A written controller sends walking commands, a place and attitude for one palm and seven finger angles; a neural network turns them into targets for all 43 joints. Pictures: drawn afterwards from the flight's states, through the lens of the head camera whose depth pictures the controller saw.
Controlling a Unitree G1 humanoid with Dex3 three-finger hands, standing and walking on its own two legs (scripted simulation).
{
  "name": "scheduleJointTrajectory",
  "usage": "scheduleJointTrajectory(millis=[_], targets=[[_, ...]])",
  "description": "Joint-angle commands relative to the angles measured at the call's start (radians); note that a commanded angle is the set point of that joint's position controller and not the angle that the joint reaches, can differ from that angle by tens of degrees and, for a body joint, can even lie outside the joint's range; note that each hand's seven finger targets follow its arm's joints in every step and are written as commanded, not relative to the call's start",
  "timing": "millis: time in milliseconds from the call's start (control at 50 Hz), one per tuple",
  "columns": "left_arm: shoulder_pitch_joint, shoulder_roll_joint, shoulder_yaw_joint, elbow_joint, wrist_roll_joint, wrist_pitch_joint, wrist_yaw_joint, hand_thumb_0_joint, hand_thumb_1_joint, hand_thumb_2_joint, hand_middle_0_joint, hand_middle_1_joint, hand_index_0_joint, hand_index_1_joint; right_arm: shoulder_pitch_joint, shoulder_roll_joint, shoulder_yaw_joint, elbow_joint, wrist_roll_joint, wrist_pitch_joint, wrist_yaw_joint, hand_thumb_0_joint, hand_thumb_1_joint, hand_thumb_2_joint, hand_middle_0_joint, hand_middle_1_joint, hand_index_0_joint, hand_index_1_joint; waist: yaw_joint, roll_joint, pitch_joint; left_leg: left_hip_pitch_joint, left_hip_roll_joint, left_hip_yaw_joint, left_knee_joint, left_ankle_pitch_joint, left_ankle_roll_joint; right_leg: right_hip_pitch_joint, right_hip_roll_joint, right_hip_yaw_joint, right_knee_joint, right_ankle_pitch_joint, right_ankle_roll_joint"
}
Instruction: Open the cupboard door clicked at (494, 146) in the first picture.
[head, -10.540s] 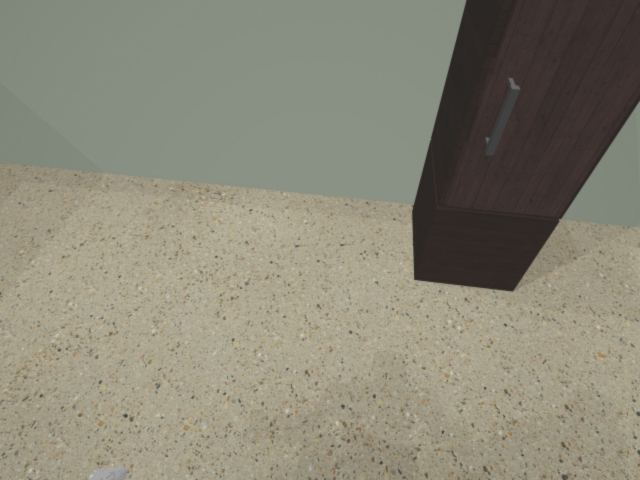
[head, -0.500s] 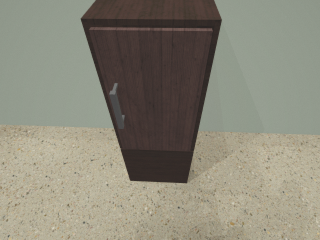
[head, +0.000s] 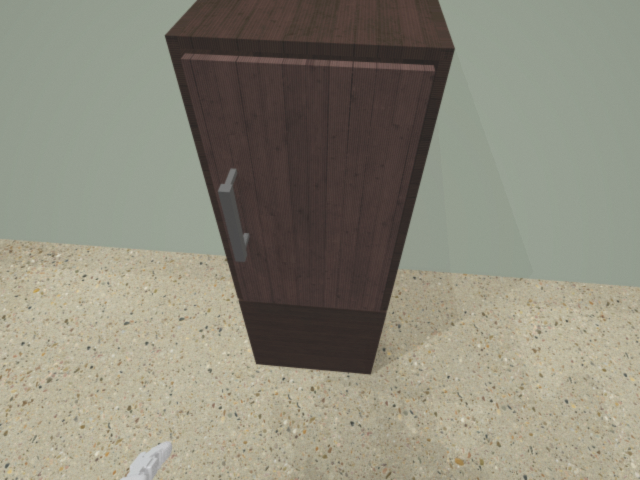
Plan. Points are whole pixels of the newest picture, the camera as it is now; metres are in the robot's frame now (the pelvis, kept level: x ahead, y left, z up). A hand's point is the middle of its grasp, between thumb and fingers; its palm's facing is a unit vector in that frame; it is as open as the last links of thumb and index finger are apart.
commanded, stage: raise the hand with hooked fingers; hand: left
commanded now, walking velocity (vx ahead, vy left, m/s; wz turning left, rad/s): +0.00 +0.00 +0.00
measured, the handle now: (236, 217) +0.54 +0.18 -0.02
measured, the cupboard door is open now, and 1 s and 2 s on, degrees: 0 0 0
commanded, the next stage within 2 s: move the hooked fingers beside the handle in 2.00 s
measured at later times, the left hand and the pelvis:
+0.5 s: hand (167, 462) +0.15 +0.20 -0.05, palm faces +0.00 -1.00 -0.07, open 9.7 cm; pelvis -0.05 -0.02 -0.10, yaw +3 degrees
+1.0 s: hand (132, 421) +0.19 +0.25 -0.03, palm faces -0.02 -1.00 -0.06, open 12.6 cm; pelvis -0.05 +0.00 -0.08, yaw +2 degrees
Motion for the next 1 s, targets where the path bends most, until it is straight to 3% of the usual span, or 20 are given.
scheduleJointTrajectory(millis=[0, 20, 40, 60, 120, 140, 180, 200, 240, 260, 320, 340, 400, 460, 540, 580, 640, 680, 740, 980], targets=[[-0.069, 0.108, 0.137, -0.364, -0.066, -0.216, -0.048, 0.0, 0.76, 0.84, -0.21, -0.39, -0.21, -0.39, -0.138, -0.191, -0.073, -0.293, -0.015, -0.183, -0.005, 0.0, -0.9, -0.9, 0.2, 0.3, 0.2, 0.3, -0.023, -0.143, -0.032, -0.245, -0.006, -0.061, 0.048, 0.254, 0.006, -0.106, 0.038, -0.085, 0.015, 0.071, -0.02], [0.056, 0.05, 0.124, -0.291, -0.082, -0.286, -0.101, 0.0, 0.737, 0.83, -0.212, -0.405, -0.212, -0.405, -0.154, -0.183, -0.079, -0.332, -0.021, -0.19, 0.006, 0.0, -0.9, -0.9, 0.2, 0.3, 0.2, 0.3, 0.002, -0.202, -0.039, -0.32, -0.013, -0.057, 0.104, 0.203, 0.007, -0.156, 0.042, -0.092, 0.07, 0.037, -0.019], [0.158, 0.042, 0.144, -0.222, -0.093, -0.354, -0.164, 0.0, 0.713, 0.82, -0.213, -0.42, -0.213, -0.42, -0.162, -0.182, -0.084, -0.374, -0.017, -0.195, 0.027, 0.0, -0.9, -0.9, 0.2, 0.3, 0.2, 0.3, 0.045, -0.134, -0.055, -0.378, -0.029, -0.043, 0.152, 0.183, -0.007, -0.165, 0.035, -0.078, 0.131, 0.033, -0.032], [0.177, 0.016, 0.128, -0.231, -0.109, -0.437, -0.229, 0.0, 0.69, 0.81, -0.215, -0.435, -0.215, -0.435, -0.169, -0.174, -0.084, -0.406, -0.02, -0.195, 0.044, 0.0, -0.9, -0.9, 0.2, 0.3, 0.2, 0.3, 0.052, -0.149, -0.094, -0.429, -0.035, -0.026, 0.21, 0.164, -0.014, -0.201, 0.037, -0.074, 0.199, 0.035, -0.035], [0.119, 0.081, 0.169, -0.258, -0.141, -0.681, -0.422, 0.0, 0.62, 0.78, -0.22, -0.48, -0.22, -0.48, -0.213, -0.196, -0.103, -0.492, -0.026, -0.202, 0.078, 0.0, -0.9, -0.9, 0.2, 0.3, 0.2, 0.3, 0.044, -0.119, -0.163, -0.613, -0.053, -0.009, 0.399, 0.067, -0.013, -0.321, 0.025, -0.013, 0.346, -0.004, -0.046], [0.105, 0.145, 0.227, -0.236, -0.15, -0.715, -0.479, 0.0, 0.597, 0.77, -0.222, -0.495, -0.222, -0.495, -0.198, -0.205, -0.111, -0.512, -0.019, -0.198, 0.084, 0.0, -0.9, -0.9, 0.2, 0.3, 0.2, 0.3, 0.057, -0.062, -0.182, -0.65, -0.057, -0.007, 0.451, 0.059, -0.011, -0.337, 0.014, 0.031, 0.379, -0.023, -0.058], [0.07, 0.163, 0.246, -0.322, -0.205, -0.674, -0.536, 0.0, 0.55, 0.75, -0.225, -0.525, -0.225, -0.525, -0.219, -0.215, -0.109, -0.596, -0.002, -0.184, 0.076, 0.0, -0.9, -0.9, 0.2, 0.3, 0.2, 0.3, 0.066, -0.085, -0.291, -0.703, -0.066, 0.007, 0.495, 0.018, 0.007, -0.341, 0.011, 0.063, 0.397, -0.094, -0.047], [0.031, 0.168, 0.255, -0.353, -0.23, -0.635, -0.544, 0.0, 0.527, 0.74, -0.227, -0.54, -0.227, -0.54, -0.229, -0.214, -0.106, -0.626, 0.007, -0.174, 0.064, 0.0, -0.9, -0.9, 0.2, 0.3, 0.2, 0.3, 0.062, -0.102, -0.3, -0.729, -0.069, 0.006, 0.508, -0.048, 0.012, -0.366, 0.012, 0.083, 0.374, -0.205, -0.037], [-0.119, 0.21, 0.271, -0.524, -0.266, -0.588, -0.532, 0.0, 0.48, 0.72, -0.23, -0.57, -0.23, -0.57, -0.215, -0.218, -0.096, -0.663, 0.007, -0.167, 0.047, 0.0, -0.9, -0.9, 0.2, 0.3, 0.2, 0.3, 0.036, -0.005, -0.324, -0.745, -0.061, -0.012, 0.556, -0.034, 0.019, -0.4, 0.023, 0.104, 0.404, -0.221, -0.037], [-0.128, 0.235, 0.294, -0.599, -0.262, -0.575, -0.513, 0.0, 0.457, 0.71, -0.232, -0.585, -0.232, -0.585, -0.18, -0.212, -0.097, -0.658, 0.006, -0.161, 0.042, 0.0, -0.9, -0.9, 0.2, 0.3, 0.2, 0.3, 0.032, 0.03, -0.384, -0.711, -0.047, -0.018, 0.564, 0.013, 0.021, -0.379, 0.029, 0.093, 0.422, -0.156, -0.036], [-0.16, 0.227, 0.268, -0.755, -0.22, -0.56, -0.46, 0.0, 0.387, 0.68, -0.237, -0.63, -0.237, -0.63, -0.146, -0.195, -0.089, -0.628, -0.002, -0.142, 0.032, 0.0, -0.9, -0.9, 0.2, 0.3, 0.2, 0.3, -0.002, 0.077, -0.422, -0.668, -0.022, -0.042, 0.588, 0.113, 0.026, -0.368, 0.043, 0.06, 0.465, 0.022, -0.036], [-0.208, 0.235, 0.246, -0.785, -0.214, -0.553, -0.459, 0.0, 0.363, 0.67, -0.238, -0.645, -0.238, -0.645, -0.138, -0.205, -0.075, -0.623, -0.011, -0.135, 0.027, 0.0, -0.9, -0.9, 0.2, 0.3, 0.2, 0.3, -0.025, 0.063, -0.404, -0.675, -0.014, -0.055, 0.604, 0.136, 0.031, -0.399, 0.058, 0.041, 0.496, 0.05, -0.04], [-0.182, 0.218, 0.229, -0.737, -0.193, -0.512, -0.463, 0.0, 0.293, 0.64, -0.243, -0.69, -0.243, -0.69, -0.144, -0.196, -0.07, -0.583, -0.002, -0.132, 0.019, 0.0, -0.9, -0.9, 0.2, 0.3, 0.2, 0.3, -0.039, 0.099, -0.378, -0.677, -0.01, -0.065, 0.595, 0.1, 0.03, -0.437, 0.056, 0.018, 0.475, 0.001, -0.034], [-0.197, 0.255, 0.263, -0.641, -0.21, -0.441, -0.491, 0.0, 0.223, 0.61, -0.248, -0.735, -0.248, -0.735, -0.161, -0.202, -0.058, -0.572, 0.005, -0.13, 0.007, 0.0, -0.9, -0.9, 0.2, 0.3, 0.2, 0.3, -0.034, 0.053, -0.361, -0.723, -0.015, -0.074, 0.58, 0.038, 0.027, -0.423, 0.056, 0.021, 0.442, -0.089, -0.028], [-0.13, 0.298, 0.347, -0.561, -0.247, -0.364, -0.503, 0.0, 0.13, 0.57, -0.255, -0.795, -0.255, -0.795, -0.19, -0.194, -0.051, -0.587, 0.01, -0.13, 0.002, 0.0, -0.9, -0.9, 0.2, 0.3, 0.2, 0.3, 0.017, 0.018, -0.398, -0.734, -0.024, -0.075, 0.53, 0.042, 0.025, -0.338, 0.048, 0.021, 0.414, -0.123, -0.029], [-0.136, 0.319, 0.379, -0.574, -0.26, -0.362, -0.496, 0.0, 0.083, 0.55, -0.258, -0.825, -0.258, -0.825, -0.182, -0.188, -0.047, -0.591, 0.009, -0.131, 0.005, 0.0, -0.9, -0.9, 0.2, 0.3, 0.2, 0.3, 0.022, -0.001, -0.427, -0.733, -0.028, -0.068, 0.513, 0.039, 0.024, -0.305, 0.04, 0.029, 0.39, -0.144, -0.021], [-0.177, 0.308, 0.373, -0.538, -0.27, -0.387, -0.482, 0.0, 0.013, 0.52, -0.263, -0.87, -0.263, -0.87, -0.178, -0.191, -0.041, -0.585, 0.007, -0.139, 0.004, 0.0, -0.9, -0.9, 0.2, 0.3, 0.2, 0.3, 0.011, -0.025, -0.35, -0.75, -0.026, -0.072, 0.499, -0.001, 0.023, -0.348, 0.045, 0.027, 0.37, -0.221, -0.026], [-0.186, 0.313, 0.379, -0.52, -0.268, -0.414, -0.481, 0.0, -0.033, 0.5, -0.267, -0.9, -0.267, -0.9, -0.153, -0.199, -0.045, -0.576, 0.007, -0.148, 0.004, 0.0, -0.9, -0.9, 0.2, 0.3, 0.2, 0.3, 0.004, -0.029, -0.35, -0.744, -0.028, -0.066, 0.491, -0.024, 0.024, -0.359, 0.039, 0.031, 0.354, -0.253, -0.021], [-0.228, 0.329, 0.369, -0.516, -0.27, -0.441, -0.494, 0.0, -0.103, 0.47, -0.272, -0.945, -0.272, -0.945, -0.14, -0.215, -0.043, -0.578, 0.008, -0.159, 0.003, 0.0, -0.9, -0.9, 0.2, 0.3, 0.2, 0.3, -0.001, 0.014, -0.327, -0.73, -0.031, -0.065, 0.478, -0.046, 0.025, -0.378, 0.04, 0.028, 0.353, -0.277, -0.029], [-0.316, 0.389, 0.408, -0.485, -0.274, -0.429, -0.526, 0.0, -0.383, 0.35, -0.292, -1.125, -0.292, -1.125, -0.092, -0.244, -0.04, -0.569, 0.008, -0.145, 0.002, 0.0, -0.9, -0.9, 0.2, 0.3, 0.2, 0.3, -0.001, 0.107, -0.346, -0.588, -0.023, -0.08, 0.413, 0.084, 0.015, -0.351, 0.062, -0.034, 0.379, -0.066, -0.038]])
